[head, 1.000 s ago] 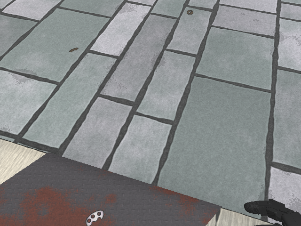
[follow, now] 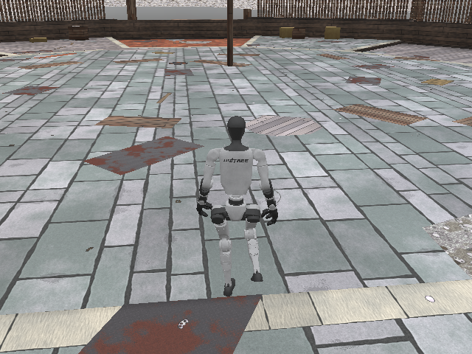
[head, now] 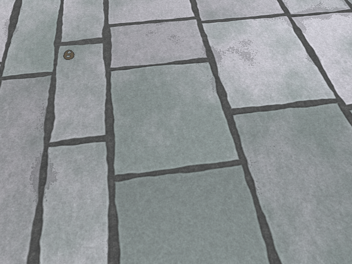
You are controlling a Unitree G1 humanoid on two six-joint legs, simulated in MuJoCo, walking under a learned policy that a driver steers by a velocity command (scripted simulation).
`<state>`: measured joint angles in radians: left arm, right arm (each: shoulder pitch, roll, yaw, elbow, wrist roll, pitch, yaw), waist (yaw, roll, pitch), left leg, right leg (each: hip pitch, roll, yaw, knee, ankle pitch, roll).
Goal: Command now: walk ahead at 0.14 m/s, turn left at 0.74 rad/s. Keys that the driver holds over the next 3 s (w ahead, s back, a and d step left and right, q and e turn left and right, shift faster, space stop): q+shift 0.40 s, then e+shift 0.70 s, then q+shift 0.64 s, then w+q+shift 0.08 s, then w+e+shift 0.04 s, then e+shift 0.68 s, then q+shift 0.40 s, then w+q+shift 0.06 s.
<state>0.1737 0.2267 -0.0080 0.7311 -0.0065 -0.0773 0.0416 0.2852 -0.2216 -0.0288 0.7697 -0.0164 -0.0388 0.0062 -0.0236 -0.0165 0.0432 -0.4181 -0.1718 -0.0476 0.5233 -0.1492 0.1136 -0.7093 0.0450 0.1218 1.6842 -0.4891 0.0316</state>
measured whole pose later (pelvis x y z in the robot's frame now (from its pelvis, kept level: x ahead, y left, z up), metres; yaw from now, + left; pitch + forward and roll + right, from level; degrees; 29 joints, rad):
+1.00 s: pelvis +0.16 -0.07 +0.00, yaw +7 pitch +3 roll +1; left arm 0.21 0.32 0.10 0.60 0.00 0.04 -0.02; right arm 0.10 -0.29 -0.10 0.70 0.00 0.02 -0.02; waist 0.02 0.04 0.04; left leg -0.40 0.10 0.05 0.98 -0.55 -0.08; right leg -0.42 0.02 -0.03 0.70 -0.35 -0.06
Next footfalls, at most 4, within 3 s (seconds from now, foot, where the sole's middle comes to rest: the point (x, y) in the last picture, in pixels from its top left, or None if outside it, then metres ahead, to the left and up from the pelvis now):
0.24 right None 0.26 -0.12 -0.76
0.60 left None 0.11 0.10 -0.76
0.94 right None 0.22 -0.15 -0.76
1.48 left None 0.21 0.06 -0.76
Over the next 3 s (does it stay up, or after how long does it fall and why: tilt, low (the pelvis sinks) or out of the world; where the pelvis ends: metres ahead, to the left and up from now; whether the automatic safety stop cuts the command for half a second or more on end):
stays up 0.40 -0.04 0.02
